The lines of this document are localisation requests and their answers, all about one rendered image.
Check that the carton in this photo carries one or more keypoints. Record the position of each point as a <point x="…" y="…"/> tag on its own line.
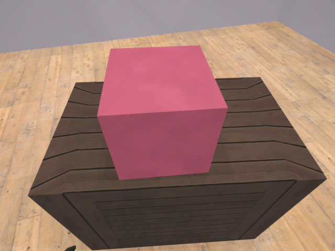
<point x="161" y="111"/>

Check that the pedestal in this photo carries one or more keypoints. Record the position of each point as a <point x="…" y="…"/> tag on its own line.
<point x="260" y="170"/>

